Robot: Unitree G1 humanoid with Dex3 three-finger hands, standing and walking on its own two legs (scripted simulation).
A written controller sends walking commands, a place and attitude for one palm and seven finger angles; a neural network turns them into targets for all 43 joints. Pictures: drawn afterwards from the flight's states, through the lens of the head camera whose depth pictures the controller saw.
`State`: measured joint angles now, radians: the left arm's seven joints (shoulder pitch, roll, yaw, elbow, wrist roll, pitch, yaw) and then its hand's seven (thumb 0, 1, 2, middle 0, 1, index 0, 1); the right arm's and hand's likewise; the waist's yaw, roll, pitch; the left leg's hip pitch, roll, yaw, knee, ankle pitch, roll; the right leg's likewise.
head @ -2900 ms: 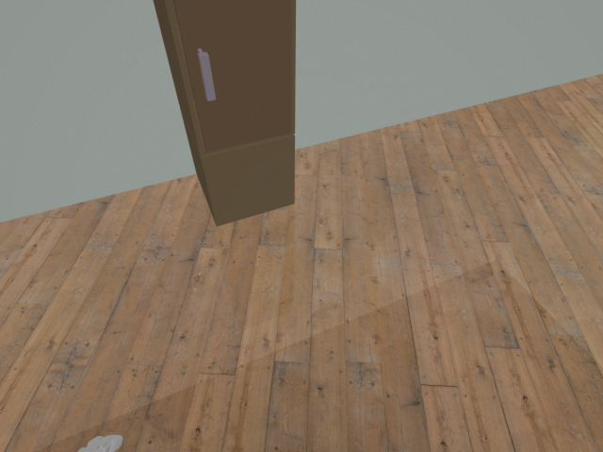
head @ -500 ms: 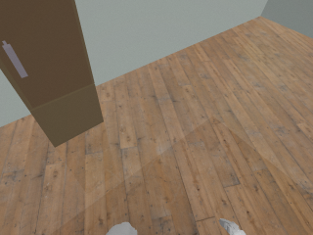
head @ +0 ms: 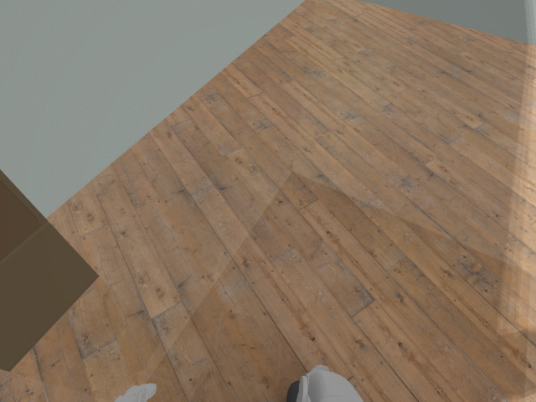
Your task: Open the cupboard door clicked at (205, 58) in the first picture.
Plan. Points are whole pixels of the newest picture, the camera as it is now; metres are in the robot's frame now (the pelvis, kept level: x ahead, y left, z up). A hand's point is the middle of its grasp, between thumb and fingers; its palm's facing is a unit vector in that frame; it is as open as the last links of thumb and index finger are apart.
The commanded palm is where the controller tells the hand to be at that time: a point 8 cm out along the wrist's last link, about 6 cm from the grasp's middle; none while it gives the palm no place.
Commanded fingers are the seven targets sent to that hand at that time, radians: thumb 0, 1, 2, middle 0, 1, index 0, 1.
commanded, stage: turn to face it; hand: left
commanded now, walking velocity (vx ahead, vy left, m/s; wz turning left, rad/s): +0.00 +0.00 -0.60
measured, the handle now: out of the picture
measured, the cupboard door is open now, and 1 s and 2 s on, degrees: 0 0 0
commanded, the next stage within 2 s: none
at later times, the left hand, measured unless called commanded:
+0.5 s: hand (143, 375) +0.19 +0.22 -0.18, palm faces +0.11 -0.98 -0.15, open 7.4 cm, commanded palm none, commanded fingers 0.00 0.90 0.90 -0.20 -0.30 -0.20 -0.30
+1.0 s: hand (138, 388) +0.16 +0.21 -0.13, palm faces +0.32 -0.90 -0.29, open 7.4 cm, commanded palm none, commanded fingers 0.00 0.90 0.90 -0.20 -0.30 -0.20 -0.30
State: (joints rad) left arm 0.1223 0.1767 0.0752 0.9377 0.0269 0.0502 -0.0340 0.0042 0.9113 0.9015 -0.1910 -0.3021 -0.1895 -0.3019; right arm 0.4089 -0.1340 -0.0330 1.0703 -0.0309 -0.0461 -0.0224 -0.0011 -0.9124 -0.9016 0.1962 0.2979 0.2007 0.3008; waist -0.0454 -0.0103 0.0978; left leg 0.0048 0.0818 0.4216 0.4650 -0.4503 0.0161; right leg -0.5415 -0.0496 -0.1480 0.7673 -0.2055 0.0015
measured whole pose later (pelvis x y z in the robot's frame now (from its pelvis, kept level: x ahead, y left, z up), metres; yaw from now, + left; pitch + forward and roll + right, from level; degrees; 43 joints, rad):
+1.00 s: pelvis +0.10 -0.02 +0.00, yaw +20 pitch +0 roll +1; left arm 0.11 0.19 0.04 0.88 0.01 0.02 0.02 0.00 0.91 0.90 -0.20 -0.30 -0.19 -0.30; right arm 0.24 -0.26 -0.09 0.95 -0.03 0.06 0.01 0.00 -0.91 -0.90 0.20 0.30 0.20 0.30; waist -0.04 0.06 0.06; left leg -0.43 -0.06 -0.12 0.76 -0.40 -0.03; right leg -0.27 -0.02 -0.04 0.56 -0.30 0.00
